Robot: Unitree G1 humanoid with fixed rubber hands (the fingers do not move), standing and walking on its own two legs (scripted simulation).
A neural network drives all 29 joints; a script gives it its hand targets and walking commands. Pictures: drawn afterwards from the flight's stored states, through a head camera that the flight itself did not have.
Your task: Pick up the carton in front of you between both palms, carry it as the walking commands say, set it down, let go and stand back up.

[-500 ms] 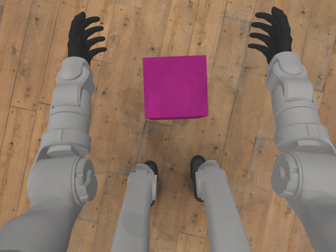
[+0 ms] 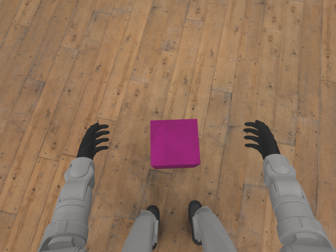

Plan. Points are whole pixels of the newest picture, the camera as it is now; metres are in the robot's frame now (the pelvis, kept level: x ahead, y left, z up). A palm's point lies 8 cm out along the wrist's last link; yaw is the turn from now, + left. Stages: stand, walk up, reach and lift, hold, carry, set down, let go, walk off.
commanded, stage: let go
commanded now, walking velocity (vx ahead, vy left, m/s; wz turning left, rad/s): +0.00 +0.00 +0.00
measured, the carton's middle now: (174, 146) +0.43 -0.01 -0.60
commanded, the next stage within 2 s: stand in 0.82 s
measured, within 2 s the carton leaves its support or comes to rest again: neither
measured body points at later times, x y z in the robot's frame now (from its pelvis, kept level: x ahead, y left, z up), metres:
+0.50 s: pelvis +0.03 +0.01 +0.05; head +0.06 +0.01 +0.50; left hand +0.20 +0.24 -0.02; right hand +0.20 -0.23 -0.02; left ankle +0.00 +0.12 -0.69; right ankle +0.02 -0.11 -0.69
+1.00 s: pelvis +0.03 +0.01 +0.05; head +0.03 +0.00 +0.50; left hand +0.18 +0.28 -0.04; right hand +0.19 -0.27 -0.04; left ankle +0.00 +0.12 -0.69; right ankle +0.02 -0.11 -0.69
